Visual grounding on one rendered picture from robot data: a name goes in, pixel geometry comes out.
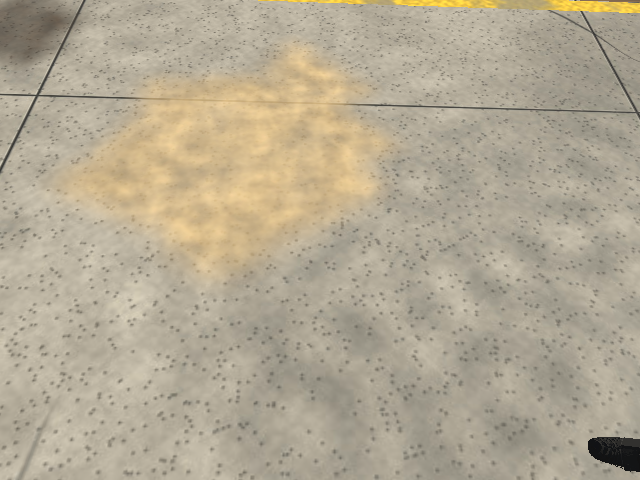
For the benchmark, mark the right robot hand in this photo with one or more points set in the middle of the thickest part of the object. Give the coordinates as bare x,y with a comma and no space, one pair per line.
624,452

